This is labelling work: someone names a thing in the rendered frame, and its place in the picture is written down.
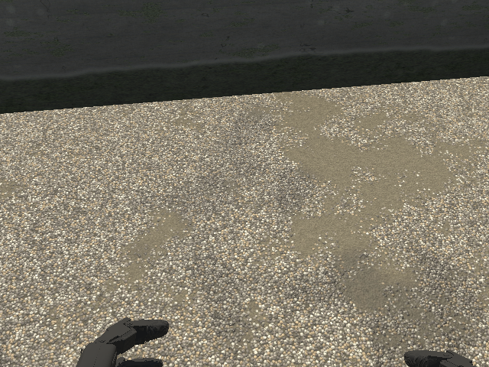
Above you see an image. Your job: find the robot left hand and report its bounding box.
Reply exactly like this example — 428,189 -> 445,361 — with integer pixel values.
76,317 -> 169,367

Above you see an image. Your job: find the robot right hand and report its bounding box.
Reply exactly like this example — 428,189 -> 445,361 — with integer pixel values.
404,350 -> 477,367

